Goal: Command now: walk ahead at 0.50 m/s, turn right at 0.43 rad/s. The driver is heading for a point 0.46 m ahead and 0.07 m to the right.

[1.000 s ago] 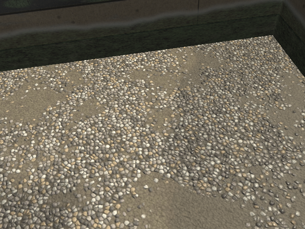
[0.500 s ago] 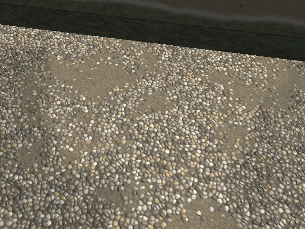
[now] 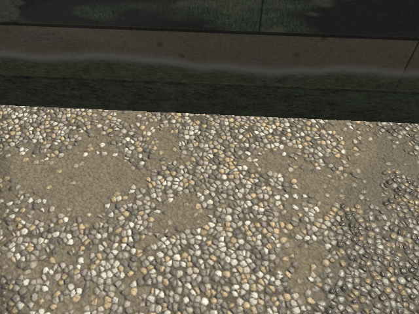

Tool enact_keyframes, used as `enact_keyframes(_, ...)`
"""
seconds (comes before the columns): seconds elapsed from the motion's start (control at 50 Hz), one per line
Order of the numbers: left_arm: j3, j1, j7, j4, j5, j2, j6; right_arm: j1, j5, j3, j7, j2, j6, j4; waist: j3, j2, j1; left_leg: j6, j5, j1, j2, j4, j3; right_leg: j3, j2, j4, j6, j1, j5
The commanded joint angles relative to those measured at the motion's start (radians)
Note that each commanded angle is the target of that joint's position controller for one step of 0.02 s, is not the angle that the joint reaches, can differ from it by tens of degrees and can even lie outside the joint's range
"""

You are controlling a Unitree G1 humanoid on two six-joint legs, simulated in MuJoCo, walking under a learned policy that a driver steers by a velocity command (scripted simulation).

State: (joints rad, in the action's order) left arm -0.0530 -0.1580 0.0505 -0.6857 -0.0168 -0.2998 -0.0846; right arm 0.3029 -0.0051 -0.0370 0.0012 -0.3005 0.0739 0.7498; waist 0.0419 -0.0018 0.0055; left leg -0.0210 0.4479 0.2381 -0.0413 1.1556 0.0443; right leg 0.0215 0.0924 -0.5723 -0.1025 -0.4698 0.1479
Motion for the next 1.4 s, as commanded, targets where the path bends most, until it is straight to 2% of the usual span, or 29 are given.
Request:
enact_keyframes(0.02, -0.043, -0.134, -0.019, 0.048, 0.001, -0.136, 0.008, -0.11, 0.002, -0.021, -0.01, -0.13, 0.068, -0.151, -0.117, -0.042, -0.061, 0.005, -0.081, 0.502, 0.092, 0.101, 0.067, -0.521, -0.311, 0.289, -0.205, 0.491, -0.004)
enact_keyframes(0.04, -0.035, -0.107, -0.023, 0.061, 0.012, -0.12, 0.007, -0.097, 0.014, -0.027, -0.006, -0.132, 0.061, -0.155, -0.091, -0.023, -0.024, 0.014, -0.108, 0.439, 0.116, 0.049, 0.065, -0.467, -0.281, 0.315, -0.201, 0.392, -0.092)
enact_keyframes(0.1, -0.037, -0.083, -0.036, 0.062, 0.007, -0.126, 0.008, -0.045, 0.027, -0.02, 0.004, -0.102, 0.033, -0.146, -0.073, 0.04, 0.018, 0.064, -0.133, 0.378, 0.135, -0.074, 0.032, -0.372, -0.236, 0.347, -0.21, 0.248, -0.237)
enact_keyframes(0.14, -0.045, -0.098, -0.048, 0.052, 0.003, -0.152, 0.01, -0.099, 0.03, -0.008, 0.01, -0.076, 0.025, -0.163, -0.054, 0.045, 0.006, 0.094, -0.226, 0.365, 0.124, -0.206, 0.007, -0.31, -0.203, 0.351, -0.195, 0.183, -0.266)
enact_keyframes(0.2, -0.049, -0.138, -0.061, 0.032, -0.008, -0.162, 0.024, -0.22, 0.023, 0.004, 0.006, -0.046, 0.032, -0.183, -0.055, 0.069, -0.048, 0.108, -0.455, 0.28, 0.077, -0.455, -0.004, -0.263, -0.145, 0.32, -0.136, 0.145, -0.179)
enact_keyframes(0.24, -0.051, -0.18, -0.064, 0.018, -0.011, -0.165, 0.034, -0.278, 0.009, 0.0, -0.001, -0.055, 0.039, -0.193, -0.066, 0.083, -0.077, 0.109, -0.521, 0.238, 0.043, -0.549, -0.001, -0.301, -0.154, 0.295, -0.12, 0.172, -0.117)
enact_keyframes(0.28, -0.05, -0.202, -0.066, 0.009, -0.016, -0.159, 0.042, -0.299, 0.0, -0.011, -0.008, -0.077, 0.047, -0.199, -0.069, 0.095, -0.08, 0.096, -0.495, 0.228, 0.034, -0.62, 0.027, -0.368, -0.178, 0.246, -0.106, 0.239, -0.058)
enact_keyframes(0.32, -0.051, -0.196, -0.067, 0.01, -0.013, -0.154, 0.047, -0.279, -0.005, -0.027, -0.013, -0.105, 0.054, -0.196, -0.07, 0.118, -0.058, 0.066, -0.422, 0.197, 0.034, -0.66, 0.047, -0.438, -0.207, 0.187, -0.086, 0.299, -0.033)
enact_keyframes(0.36, -0.044, -0.17, -0.065, 0.021, -0.006, -0.126, 0.05, -0.163, -0.003, -0.049, -0.009, -0.131, 0.062, -0.168, -0.103, 0.129, 0.012, 0.015, -0.393, 0.029, 0.044, -0.719, 0.028, -0.44, -0.177, 0.078, -0.046, 0.285, -0.062)
enact_keyframes(0.38, -0.025, -0.167, -0.06, 0.037, 0.003, -0.071, 0.045, -0.044, 0.016, -0.065, -0.001, -0.172, 0.067, -0.159, -0.21, 0.073, 0.07, -0.045, -0.355, -0.184, 0.163, -0.701, 0.126, -0.38, -0.127, -0.129, -0.011, 0.209, -0.018)
enact_keyframes(0.4, -0.003, -0.273, -0.062, 0.057, 0.004, 0.001, 0.037, 0.053, 0.042, -0.083, 0.005, -0.257, 0.059, -0.15, -0.338, -0.158, 0.046, -0.181, -0.376, -0.503, 0.392, -0.72, 0.468, -0.23, 0.016, -0.463, 0.066, -0.055, 0.29)
enact_keyframes(0.42, -0.005, -0.325, -0.065, 0.064, -0.013, -0.052, 0.03, 0.092, 0.023, -0.087, -0.007, -0.241, 0.047, -0.118, -0.361, -0.339, 0.032, -0.277, -0.284, -0.553, 0.498, -0.795, 0.783, -0.197, 0.001, -0.673, 0.1, -0.259, 0.478)
enact_keyframes(0.44, -0.026, -0.27, -0.069, 0.046, -0.015, -0.132, 0.036, 0.036, 0.015, -0.065, -0.006, -0.154, 0.044, -0.14, -0.243, -0.189, 0.051, -0.249, -0.354, -0.449, 0.452, -0.802, 0.665, -0.23, -0.041, -0.758, 0.121, -0.288, 0.41)
enact_keyframes(0.46, -0.033, -0.184, -0.071, 0.058, -0.002, -0.15, 0.045, -0.013, 0.021, -0.05, -0.006, -0.109, 0.036, -0.148, -0.169, -0.098, 0.054, -0.216, -0.549, -0.336, 0.402, -0.775, 0.474, -0.198, -0.064, -0.77, 0.136, -0.263, 0.35)
enact_keyframes(0.48, -0.034, -0.134, -0.073, 0.072, 0.012, -0.14, 0.052, -0.049, 0.025, -0.039, -0.011, -0.084, 0.032, -0.142, -0.124, -0.055, 0.039, -0.203, -0.748, -0.235, 0.354, -0.769, 0.351, -0.182, -0.081, -0.733, 0.144, -0.234, 0.33)
enact_keyframes(0.5, -0.036, -0.117, -0.072, 0.079, 0.016, -0.124, 0.058, -0.073, 0.025, -0.031, -0.014, -0.066, 0.031, -0.13, -0.1, -0.065, 0.015, -0.19, -0.86, -0.171, 0.318, -0.774, 0.267, -0.175, -0.107, -0.671, 0.145, -0.203, 0.319)
enact_keyframes(0.54, -0.018, -0.138, -0.068, 0.069, 0.008, -0.057, 0.069, -0.093, 0.026, -0.028, -0.018, -0.061, 0.032, -0.1, -0.093, -0.115, -0.015, -0.18, -0.935, -0.092, 0.264, -0.813, 0.164, -0.132, -0.112, -0.523, 0.152, -0.116, 0.289)
enact_keyframes(0.62, 0.001, -0.104, -0.064, 0.065, 0.017, -0.018, 0.077, -0.136, 0.012, -0.042, -0.006, -0.12, 0.011, -0.061, -0.16, -0.13, -0.027, -0.198, -1.005, -0.043, 0.252, -0.835, 0.063, -0.075, -0.115, -0.235, 0.164, 0.057, 0.116)
enact_keyframes(0.7, -0.006, -0.021, -0.056, 0.081, 0.017, -0.045, 0.082, -0.104, -0.004, -0.042, -0.003, -0.135, -0.008, -0.021, -0.157, -0.121, 0.006, -0.184, -0.839, -0.061, 0.26, -0.82, 0.06, -0.058, -0.102, -0.068, 0.14, 0.141, 0.005)
enact_keyframes(0.76, -0.016, -0.016, -0.056, 0.085, 0.027, -0.054, 0.078, -0.107, -0.017, -0.029, -0.005, -0.108, -0.014, -0.001, -0.131, -0.096, -0.019, -0.121, -0.607, -0.024, 0.222, -0.758, 0.064, -0.05, -0.093, 0.157, 0.081, 0.284, -0.145)
enact_keyframes(0.78, -0.024, -0.015, -0.064, 0.097, 0.035, -0.095, 0.077, -0.073, 0.0, -0.017, -0.007, -0.078, -0.008, 0.008, -0.15, -0.038, -0.008, -0.065, -0.486, 0.019, 0.179, -0.714, 0.042, -0.133, -0.173, 0.173, 0.052, 0.382, -0.368)
enact_keyframes(0.8, -0.032, -0.004, -0.078, 0.119, 0.044, -0.147, 0.087, 0.01, 0.032, -0.007, -0.01, -0.057, 0.002, 0.016, -0.201, 0.097, 0.045, -0.006, -0.217, 0.108, 0.105, -0.647, -0.012, -0.243, -0.297, 0.097, -0.013, 0.507, -0.599)
enact_keyframes(0.82, -0.013, 0.013, -0.079, 0.111, 0.042, -0.076, 0.097, 0.042, 0.03, 0.008, -0.005, -0.015, -0.003, 0.028, -0.246, 0.169, 0.053, 0.032, -0.081, 0.095, 0.092, -0.647, -0.039, -0.275, -0.329, 0.094, -0.08, 0.488, -0.495)
enact_keyframes(0.84, -0.005, 0.044, -0.071, 0.115, 0.033, -0.037, 0.1, -0.009, 0.026, 0.007, 0.0, -0.042, -0.015, 0.023, -0.199, 0.141, 0.035, 0.049, -0.113, 0.064, 0.092, -0.67, -0.041, -0.263, -0.281, 0.106, -0.068, 0.409, -0.343)
enact_keyframes(0.86, -0.004, 0.065, -0.063, 0.116, 0.031, -0.033, 0.101, -0.042, 0.024, 0.0, 0.005, -0.064, -0.028, 0.022, -0.152, 0.114, 0.027, 0.05, -0.153, 0.063, 0.085, -0.68, -0.05, -0.226, -0.229, 0.101, -0.032, 0.358, -0.248)
enact_keyframes(0.9, -0.01, 0.062, -0.055, 0.116, 0.03, -0.056, 0.092, -0.046, 0.025, -0.005, 0.011, -0.088, -0.048, 0.03, -0.101, 0.084, 0.02, 0.045, -0.205, 0.058, 0.085, -0.685, -0.049, -0.191, -0.188, 0.083, 0.003, 0.31, -0.231)
enact_keyframes(1.04, -0.007, 0.063, -0.062, 0.104, 0.033, -0.037, 0.085, -0.057, 0.016, 0.0, 0.019, -0.075, -0.056, 0.054, -0.131, 0.038, 0.017, 0.041, -0.291, 0.002, 0.102, -0.673, -0.038, -0.171, -0.172, 0.029, 0.002, 0.334, -0.405)
enact_keyframes(1.2, -0.011, 0.063, -0.065, 0.065, 0.031, -0.029, 0.089, -0.069, 0.014, 0.001, 0.031, -0.07, -0.072, 0.087, -0.095, 0.014, 0.017, 0.037, -0.25, -0.008, 0.101, -0.69, -0.038, -0.152, -0.15, 0.051, 0.015, 0.298, -0.258)
enact_keyframes(1.4, -0.019, 0.039, -0.079, -0.01, 0.027, -0.025, 0.093, -0.047, 0.012, 0.002, 0.041, -0.058, -0.064, 0.149, -0.043, 0.013, 0.013, 0.031, -0.16, 0.035, 0.097, -0.717, -0.039, -0.131, -0.129, 0.083, 0.04, 0.279, -0.09)
